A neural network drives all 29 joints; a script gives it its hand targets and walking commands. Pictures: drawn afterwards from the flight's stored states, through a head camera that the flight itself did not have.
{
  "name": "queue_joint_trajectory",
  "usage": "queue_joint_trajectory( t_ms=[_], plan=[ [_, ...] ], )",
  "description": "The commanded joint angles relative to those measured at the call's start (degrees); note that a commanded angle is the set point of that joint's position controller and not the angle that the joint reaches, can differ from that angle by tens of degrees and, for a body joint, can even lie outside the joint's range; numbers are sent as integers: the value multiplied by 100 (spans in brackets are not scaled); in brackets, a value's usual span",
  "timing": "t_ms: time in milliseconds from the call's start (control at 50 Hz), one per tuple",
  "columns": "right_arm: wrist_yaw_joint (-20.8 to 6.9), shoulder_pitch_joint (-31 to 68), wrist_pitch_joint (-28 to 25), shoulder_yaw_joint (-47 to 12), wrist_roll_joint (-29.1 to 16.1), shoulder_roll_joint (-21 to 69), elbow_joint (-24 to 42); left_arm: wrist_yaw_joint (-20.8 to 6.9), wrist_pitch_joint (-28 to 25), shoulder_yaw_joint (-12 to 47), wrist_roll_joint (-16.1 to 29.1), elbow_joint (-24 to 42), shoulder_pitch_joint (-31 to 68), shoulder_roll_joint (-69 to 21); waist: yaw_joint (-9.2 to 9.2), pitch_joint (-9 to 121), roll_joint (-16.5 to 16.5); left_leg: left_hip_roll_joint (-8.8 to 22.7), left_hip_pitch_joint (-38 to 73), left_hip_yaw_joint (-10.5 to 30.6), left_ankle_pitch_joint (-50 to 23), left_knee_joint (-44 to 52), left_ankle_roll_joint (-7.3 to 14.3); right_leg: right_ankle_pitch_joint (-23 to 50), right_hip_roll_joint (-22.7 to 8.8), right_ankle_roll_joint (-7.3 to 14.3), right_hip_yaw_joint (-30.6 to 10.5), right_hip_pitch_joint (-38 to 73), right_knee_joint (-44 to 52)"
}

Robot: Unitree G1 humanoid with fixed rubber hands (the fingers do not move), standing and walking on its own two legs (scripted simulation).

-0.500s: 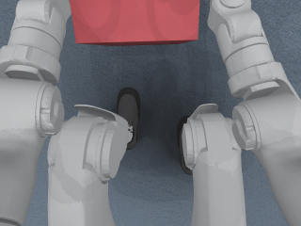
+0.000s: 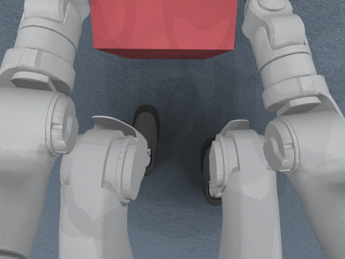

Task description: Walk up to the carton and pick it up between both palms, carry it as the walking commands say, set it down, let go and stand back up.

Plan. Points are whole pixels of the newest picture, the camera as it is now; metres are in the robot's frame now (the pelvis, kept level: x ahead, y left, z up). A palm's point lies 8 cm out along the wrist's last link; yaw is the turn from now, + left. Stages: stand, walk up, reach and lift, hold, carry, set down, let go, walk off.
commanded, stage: reach and lift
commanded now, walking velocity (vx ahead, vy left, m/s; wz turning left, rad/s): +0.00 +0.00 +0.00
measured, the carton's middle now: out of the picture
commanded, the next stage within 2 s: none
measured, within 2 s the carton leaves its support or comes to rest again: neither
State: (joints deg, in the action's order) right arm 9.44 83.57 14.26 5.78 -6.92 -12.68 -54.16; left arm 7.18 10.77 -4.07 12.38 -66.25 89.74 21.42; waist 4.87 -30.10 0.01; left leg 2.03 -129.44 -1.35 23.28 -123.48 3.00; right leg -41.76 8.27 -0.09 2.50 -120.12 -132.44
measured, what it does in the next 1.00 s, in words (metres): rises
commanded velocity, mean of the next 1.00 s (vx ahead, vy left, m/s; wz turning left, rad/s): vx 0.00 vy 0.00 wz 0.00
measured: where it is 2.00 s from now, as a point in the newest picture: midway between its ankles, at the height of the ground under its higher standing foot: (180, 167)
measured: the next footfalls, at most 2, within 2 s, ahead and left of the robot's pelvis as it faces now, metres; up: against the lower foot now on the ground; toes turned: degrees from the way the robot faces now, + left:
none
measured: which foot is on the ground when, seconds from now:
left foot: down 0.00-1.00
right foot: down 0.00-1.00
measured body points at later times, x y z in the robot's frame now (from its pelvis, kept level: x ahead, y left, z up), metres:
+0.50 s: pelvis -0.01 +0.00 +0.03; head +0.35 +0.06 +0.28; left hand +0.54 +0.23 -0.12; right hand +0.57 -0.06 -0.11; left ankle +0.16 +0.11 -0.33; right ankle +0.09 -0.10 -0.32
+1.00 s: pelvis -0.02 +0.00 +0.07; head +0.34 +0.06 +0.32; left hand +0.53 +0.22 -0.07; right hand +0.56 -0.07 -0.07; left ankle +0.16 +0.11 -0.33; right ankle +0.09 -0.10 -0.32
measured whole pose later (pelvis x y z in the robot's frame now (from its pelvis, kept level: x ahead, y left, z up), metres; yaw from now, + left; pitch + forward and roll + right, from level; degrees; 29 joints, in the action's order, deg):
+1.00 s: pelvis -0.02 +0.00 +0.07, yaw +1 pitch +27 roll -4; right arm 7.9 79.2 23.8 20.1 0.7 -7.7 -35.3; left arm 9.0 24.1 -16.2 -1.3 -39.5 82.4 12.2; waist 5.1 -30.2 1.9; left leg -0.8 -117.6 1.1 21.3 -111.8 1.9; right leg -38.5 7.1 -0.1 3.2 -108.1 -119.1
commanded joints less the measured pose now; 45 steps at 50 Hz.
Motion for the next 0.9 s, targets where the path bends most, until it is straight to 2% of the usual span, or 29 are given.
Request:
queue_joint_trajectory(
  t_ms=[0, 20, 60, 120, 140, 160, 200, 240, 280, 300, 320, 340, 360, 380, 400, 420, 440, 460, 500, 560, 600, 680, 700, 720, 740, 760, 780, 860, 880],
  plan=[
    [-1426, 5334, -598, -2131, -780, 5115, 3146, -1458, -112, 1079, 381, 2558, 3278, -5668, 396, 11094, 375, -677, 6894, 153, -3309, 85, -27, 2787, 80, 112, -141, 2497, 1687],
    [-1409, 5193, -561, -2030, -702, 5379, 2775, -1463, -127, 989, 297, 2173, 3082, -5689, 524, 10489, 622, -661, 6492, 202, -3105, 240, 47, 2581, 79, 63, -17, 2332, 1721],
    [-1376, 5032, -496, -2005, -658, 5295, 2825, -1497, -30, 998, 360, 2381, 3034, -5764, 300, 10766, 639, -697, 6477, 219, -3215, 224, 39, 2860, 112, 51, -140, 2456, 1806],
    [-1389, 4806, -422, -1907, -574, 5455, 2594, -1565, 81, 1129, 186, 2408, 3147, -5846, 71, 10624, 319, -644, 6521, 183, -2969, 256, 1, 2534, 193, 124, -192, 2127, 1909],
    [-1388, 4820, -399, -1959, -615, 5457, 3086, -1568, 95, 1241, 196, 3035, 3307, -5853, 18, 11265, 121, -664, 6817, 138, -3130, 244, -30, 2884, 218, 97, -254, 2633, 1921],
    [-1425, 4793, -384, -1721, -531, 5335, 2515, -1545, 139, 1103, 4, 2347, 3106, -5920, 183, 10604, -93, -658, 6527, 118, -2729, 367, -69, 2361, 134, 170, -140, 2020, 1932],
    [-1427, 5124, -325, -1944, -671, 5445, 3102, -1498, 182, 1337, 166, 2998, 3312, -5922, 191, 11398, 7, -648, 7173, 58, -2830, 470, -78, 2426, 181, 100, -107, 2440, 2001],
    [-1423, 5064, -331, -1607, -390, 5099, 2455, -1525, 225, 1126, -39, 2437, 3360, -5976, -17, 10446, -116, -593, 6638, 140, -2518, 357, -54, 1990, 143, 155, -156, 1709, 2059],
    [-1405, 5060, -250, -1587, -380, 5087, 2807, -1508, 255, 1339, 147, 2973, 3606, -6084, -113, 11225, -249, -660, 7084, 64, -2724, 463, -125, 2309, 185, 146, -129, 2224, 2150],
    [-1378, 5255, -224, -1902, -542, 5393, 3136, -1489, 289, 1417, 120, 3351, 3673, -6028, -43, 12076, -7, -644, 7377, 69, -2939, 528, -100, 2566, 179, 118, -138, 2819, 2188],
    [-1400, 5295, -219, -1784, -395, 5355, 2833, -1478, 359, 1274, -64, 2806, 3487, -6138, 175, 11936, -101, -693, 7056, -25, -2629, 489, -117, 2289, 161, 155, -116, 2579, 2021],
    [-1412, 4957, -168, -1765, -395, 5519, 2991, -1484, 338, 1335, 46, 3164, 3506, -6282, -125, 12119, 136, -704, 7067, 39, -2668, 477, -109, 2360, 206, 173, -65, 2630, 2127],
    [-1407, 5287, -117, -1914, -596, 5739, 2876, -1472, 377, 1368, -68, 3114, 3760, -6137, 346, 12066, -65, -666, 7082, -46, -2490, 599, -74, 2241, 201, 129, -133, 2603, 2176],
    [-1454, 5233, -95, -1699, -327, 5488, 2443, -1470, 436, 1284, -135, 2704, 3615, -6245, -21, 11323, -130, -642, 6944, 102, -2220, 615, -103, 1826, 191, 139, 9, 1968, 2032],
    [-1458, 5168, -35, -1713, -476, 5655, 3074, -1464, 429, 1295, -28, 3392, 3668, -6321, 5, 12155, -77, -735, 7540, 1, -2505, 756, -94, 2192, 233, 112, -21, 2676, 2247],
    [-1492, 5134, 28, -1795, -467, 5734, 2574, -1447, 457, 1482, -88, 3487, 4166, -6128, 177, 11802, -240, -715, 7209, 54, -2280, 748, -109, 2007, 220, 117, -84, 2291, 2173],
    [-1515, 5327, 36, -1614, -358, 5466, 2937, -1448, 522, 1468, -51, 3506, 4016, -6402, 35, 12238, -293, -729, 7543, 38, -2320, 754, -155, 1981, 212, 112, 16, 2337, 2116],
    [-1526, 5078, 83, -1457, -175, 5458, 2338, -1428, 608, 1392, -194, 3002, 3730, -6476, -210, 11569, -377, -673, 7308, 7, -2146, 768, -171, 1726, 186, 197, -27, 1985, 2324],
    [-1570, 5466, 102, -1700, -263, 5514, 3239, -1428, 693, 1455, -146, 3214, 3491, -6610, -88, 12278, -312, -796, 8025, 88, -2493, 916, -160, 1917, 239, 132, 52, 2216, 2308],
    [-1669, 4972, 259, -1414, -66, 5817, 2606, -1404, 753, 1228, -376, 3066, 3394, -6633, 37, 11797, -10, -762, 7657, 120, -2158, 970, -157, 1652, 154, 172, 73, 1956, 2427],
    [-1761, 5128, 325, -1593, -205, 5935, 2878, -1420, 815, 1576, -229, 3671, 3804, -6718, -222, 12579, -214, -790, 8364, 325, -2491, 1110, -180, 2011, 196, 141, 87, 2161, 2301],
    [-1835, 5284, 284, -1607, -209, 5618, 2868, -1504, 929, 1423, -464, 3088, 3161, -6792, 132, 11881, -383, -773, 7921, 214, -2662, 1022, -192, 1880, 160, 176, 30, 1655, 2393],
    [-1768, 5345, 300, -1767, -297, 5822, 3438, -1461, 860, 1637, -181, 3951, 3824, -6811, -225, 12855, -120, -782, 8374, 174, -2845, 1066, -213, 2251, 264, 89, 91, 2299, 2498],
    [-1734, 5406, 327, -1716, -305, 5696, 3106, -1439, 897, 1610, -207, 3691, 3702, -6631, -9, 12628, -134, -770, 8221, 170, -2821, 1142, -228, 2099, 188, 120, 66, 2276, 2568],
    [-1714, 5423, 363, -1818, -392, 5710, 3576, -1403, 923, 1682, -226, 4103, 3758, -6623, -87, 13464, -116, -823, 8591, 144, -2960, 1073, -184, 2395, 228, 107, 48, 2798, 2553],
    [-1712, 5068, 374, -1648, -174, 5627, 2953, -1418, 932, 1463, -378, 3456, 3520, -6531, -84, 12563, -110, -776, 8086, 160, -2874, 1042, -194, 2099, 212, 138, -5, 2104, 2564],
    [-1685, 5106, 348, -1808, -346, 5726, 3640, -1401, 964, 1739, -291, 4022, 3406, -6866, -93, 13359, -336, -811, 8756, 140, -3225, 1147, -217, 2523, 274, 118, -26, 2641, 2660],
    [-1716, 4743, 481, -1764, -180, 5858, 2875, -1481, 1091, 1514, -538, 3258, 3022, -6679, 76, 12268, -58, -759, 7814, 142, -2606, 1300, -175, 2046, 214, 103, -50, 2172, 2777],
    [-1723, 4909, 450, -1731, -105, 5940, 3242, -1495, 1071, 1680, -436, 3603, 3136, -6975, -276, 12648, -112, -796, 8071, 141, -2664, 1289, -222, 2175, 228, 111, -24, 2403, 2830]
  ],
)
